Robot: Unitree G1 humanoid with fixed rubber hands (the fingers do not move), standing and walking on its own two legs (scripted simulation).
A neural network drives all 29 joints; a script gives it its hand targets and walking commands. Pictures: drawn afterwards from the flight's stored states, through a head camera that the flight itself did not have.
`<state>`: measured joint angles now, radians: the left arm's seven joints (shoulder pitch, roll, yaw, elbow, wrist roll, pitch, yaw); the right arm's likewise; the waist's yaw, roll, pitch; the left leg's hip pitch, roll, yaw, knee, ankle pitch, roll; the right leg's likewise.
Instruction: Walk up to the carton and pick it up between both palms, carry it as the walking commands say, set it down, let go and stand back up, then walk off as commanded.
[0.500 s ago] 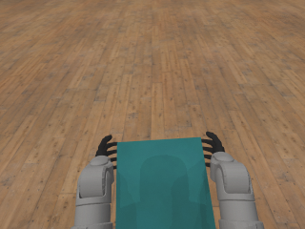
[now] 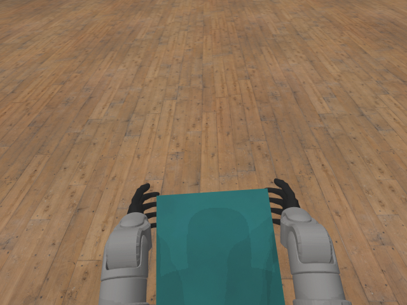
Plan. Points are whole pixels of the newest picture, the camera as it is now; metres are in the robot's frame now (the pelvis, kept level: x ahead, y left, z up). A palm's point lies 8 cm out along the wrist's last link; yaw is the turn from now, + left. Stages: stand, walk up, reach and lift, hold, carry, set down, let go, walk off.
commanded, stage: carry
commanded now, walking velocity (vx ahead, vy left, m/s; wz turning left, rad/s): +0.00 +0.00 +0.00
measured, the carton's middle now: (214, 247) +0.28 +0.00 -0.05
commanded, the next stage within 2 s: hold in 0.18 s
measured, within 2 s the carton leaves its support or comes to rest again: neither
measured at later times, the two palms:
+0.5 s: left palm (131, 215) +0.30 +0.16 +0.06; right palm (282, 213) +0.29 -0.13 +0.06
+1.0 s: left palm (131, 214) +0.31 +0.17 +0.04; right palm (277, 218) +0.29 -0.13 +0.03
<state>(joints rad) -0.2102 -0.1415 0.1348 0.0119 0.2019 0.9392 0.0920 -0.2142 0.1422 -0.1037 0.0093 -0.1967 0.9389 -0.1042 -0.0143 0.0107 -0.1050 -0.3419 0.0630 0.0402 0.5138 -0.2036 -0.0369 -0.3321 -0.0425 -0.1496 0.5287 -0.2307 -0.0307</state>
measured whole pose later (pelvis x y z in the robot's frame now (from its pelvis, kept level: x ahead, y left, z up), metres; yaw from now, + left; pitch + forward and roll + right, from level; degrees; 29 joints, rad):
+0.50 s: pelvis +0.00 +0.02 +0.01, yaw -6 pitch -6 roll +0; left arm -0.30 -0.16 0.27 0.29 0.31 0.74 0.01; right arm -0.34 0.17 -0.22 0.34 -0.33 0.74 -0.03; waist 0.04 0.02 -0.02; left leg -0.12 0.03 -0.03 0.42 -0.20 -0.02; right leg -0.13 0.00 -0.04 0.40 -0.16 -0.01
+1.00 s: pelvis +0.02 +0.04 +0.01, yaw -5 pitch -7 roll +0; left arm -0.26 -0.15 0.24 0.31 0.31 0.69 -0.01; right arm -0.25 0.15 -0.22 0.32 -0.30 0.69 0.03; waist 0.01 0.01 0.04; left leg -0.05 -0.01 -0.03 0.37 -0.20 0.00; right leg -0.06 0.00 0.02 0.35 -0.17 0.01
